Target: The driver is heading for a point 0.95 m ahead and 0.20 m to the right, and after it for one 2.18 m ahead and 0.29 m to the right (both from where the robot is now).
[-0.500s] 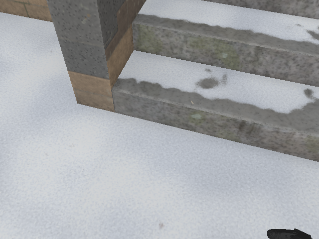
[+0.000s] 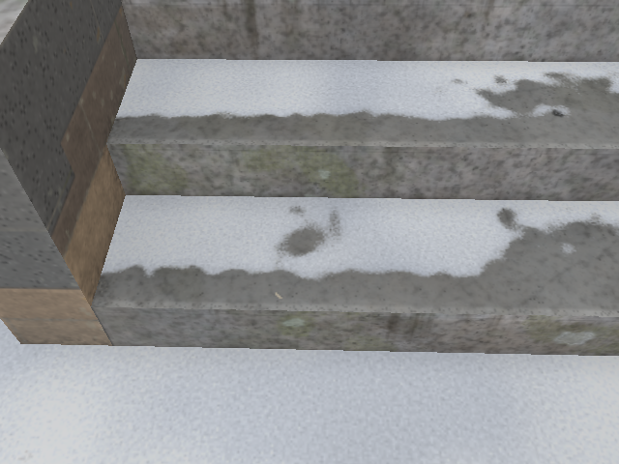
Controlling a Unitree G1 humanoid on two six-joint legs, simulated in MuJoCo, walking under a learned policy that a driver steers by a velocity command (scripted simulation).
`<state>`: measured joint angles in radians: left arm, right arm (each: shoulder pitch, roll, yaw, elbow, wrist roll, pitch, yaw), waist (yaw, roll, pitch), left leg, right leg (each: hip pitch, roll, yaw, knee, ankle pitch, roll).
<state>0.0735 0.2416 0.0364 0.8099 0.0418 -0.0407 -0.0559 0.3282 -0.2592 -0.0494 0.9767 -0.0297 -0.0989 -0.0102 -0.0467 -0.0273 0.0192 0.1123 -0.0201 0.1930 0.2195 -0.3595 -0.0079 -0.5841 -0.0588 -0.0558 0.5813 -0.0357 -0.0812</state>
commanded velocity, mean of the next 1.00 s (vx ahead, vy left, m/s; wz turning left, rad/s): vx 0.18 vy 0.00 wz -0.37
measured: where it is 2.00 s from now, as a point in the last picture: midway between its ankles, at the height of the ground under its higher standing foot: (403, 377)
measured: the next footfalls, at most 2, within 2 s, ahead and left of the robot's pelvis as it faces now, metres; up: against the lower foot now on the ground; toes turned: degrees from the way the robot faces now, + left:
right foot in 0.04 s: +0.20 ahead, -0.10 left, +0.00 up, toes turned -5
left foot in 0.60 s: +0.30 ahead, +0.08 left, +0.00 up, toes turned -22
